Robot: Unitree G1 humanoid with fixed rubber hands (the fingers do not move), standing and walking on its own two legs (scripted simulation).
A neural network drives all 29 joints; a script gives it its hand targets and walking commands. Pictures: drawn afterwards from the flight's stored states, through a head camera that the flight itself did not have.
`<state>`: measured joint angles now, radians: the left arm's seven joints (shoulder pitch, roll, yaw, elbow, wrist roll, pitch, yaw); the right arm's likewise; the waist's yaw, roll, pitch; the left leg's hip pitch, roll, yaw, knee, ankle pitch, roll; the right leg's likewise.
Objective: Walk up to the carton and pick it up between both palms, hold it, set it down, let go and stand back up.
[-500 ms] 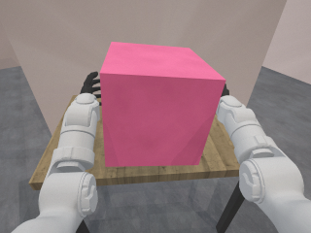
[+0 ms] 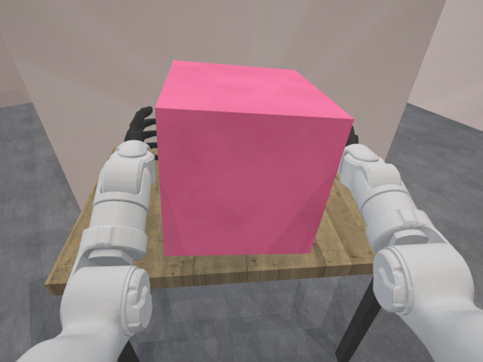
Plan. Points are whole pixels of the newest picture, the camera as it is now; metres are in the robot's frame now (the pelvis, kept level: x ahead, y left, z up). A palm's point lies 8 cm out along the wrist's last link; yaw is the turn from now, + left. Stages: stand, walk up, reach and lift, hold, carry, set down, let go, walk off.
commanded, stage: reach and lift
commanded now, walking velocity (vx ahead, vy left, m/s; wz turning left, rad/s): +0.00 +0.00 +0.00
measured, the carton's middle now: (237, 151) +0.46 +0.03 +0.18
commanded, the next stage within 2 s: hold in 0.26 s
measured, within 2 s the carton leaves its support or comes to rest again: neither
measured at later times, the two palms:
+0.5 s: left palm (128, 144) +0.37 +0.20 +0.25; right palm (346, 144) +0.39 -0.15 +0.24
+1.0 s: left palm (127, 143) +0.37 +0.20 +0.25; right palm (347, 141) +0.39 -0.15 +0.24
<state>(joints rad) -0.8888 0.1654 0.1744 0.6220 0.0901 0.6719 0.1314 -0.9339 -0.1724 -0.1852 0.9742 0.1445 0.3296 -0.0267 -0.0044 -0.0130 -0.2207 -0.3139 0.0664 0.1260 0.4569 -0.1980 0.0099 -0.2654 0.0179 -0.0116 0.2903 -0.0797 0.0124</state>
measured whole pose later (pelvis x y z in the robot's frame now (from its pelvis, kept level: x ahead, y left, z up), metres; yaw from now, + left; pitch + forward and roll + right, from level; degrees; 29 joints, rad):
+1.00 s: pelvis +0.00 +0.00 +0.00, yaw +0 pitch +1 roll -2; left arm -0.89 0.17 0.18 0.53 0.11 0.76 0.11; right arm -0.93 -0.18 -0.19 0.86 0.17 0.45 -0.04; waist 0.00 -0.01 -0.22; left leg -0.29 0.07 0.12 0.46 -0.20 0.01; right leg -0.23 0.02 -0.01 0.27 -0.07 0.02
